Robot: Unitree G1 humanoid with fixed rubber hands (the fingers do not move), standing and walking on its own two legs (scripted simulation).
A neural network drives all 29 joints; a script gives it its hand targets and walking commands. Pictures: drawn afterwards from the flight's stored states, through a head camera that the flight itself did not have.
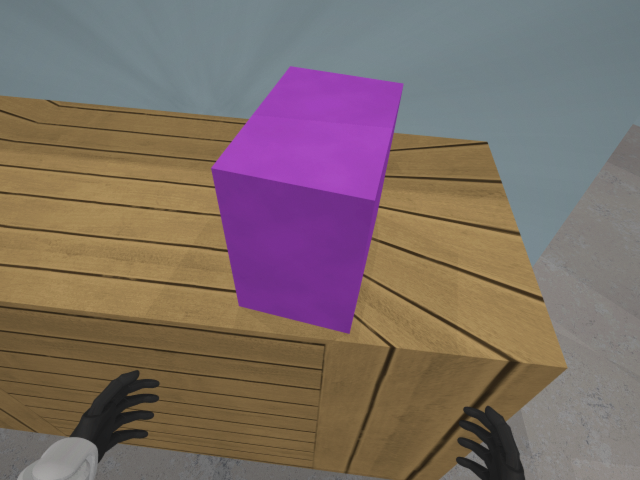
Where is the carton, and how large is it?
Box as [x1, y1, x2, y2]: [211, 66, 403, 333]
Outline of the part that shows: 290,66 211,168 238,303 240,306 349,333 377,212 403,84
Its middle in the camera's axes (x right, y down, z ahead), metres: +0.00 -0.06 +0.57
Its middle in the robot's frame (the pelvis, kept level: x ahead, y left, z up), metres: +0.48 +0.05 +0.10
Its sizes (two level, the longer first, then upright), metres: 0.271 0.173 0.258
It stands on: a pedestal, 0.75 m high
